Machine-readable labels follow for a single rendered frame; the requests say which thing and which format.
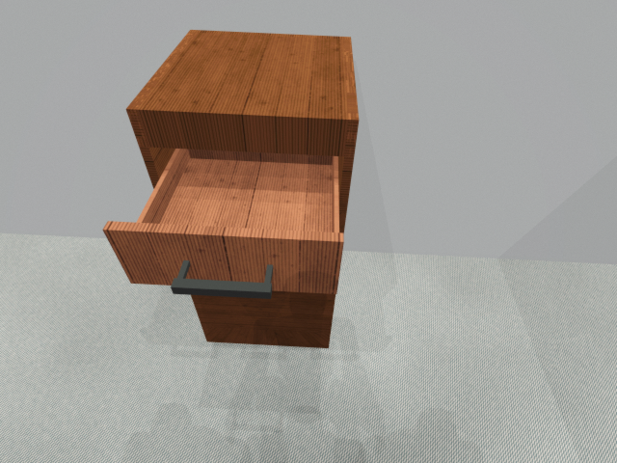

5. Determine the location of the drawer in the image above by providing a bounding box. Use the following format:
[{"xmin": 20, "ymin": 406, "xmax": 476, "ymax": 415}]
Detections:
[{"xmin": 103, "ymin": 149, "xmax": 344, "ymax": 294}]

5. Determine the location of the handle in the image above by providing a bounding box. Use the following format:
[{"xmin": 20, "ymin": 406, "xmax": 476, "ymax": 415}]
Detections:
[{"xmin": 171, "ymin": 260, "xmax": 273, "ymax": 299}]

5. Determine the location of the cabinet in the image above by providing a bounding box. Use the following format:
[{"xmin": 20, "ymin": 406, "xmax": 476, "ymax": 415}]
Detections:
[{"xmin": 126, "ymin": 30, "xmax": 359, "ymax": 348}]

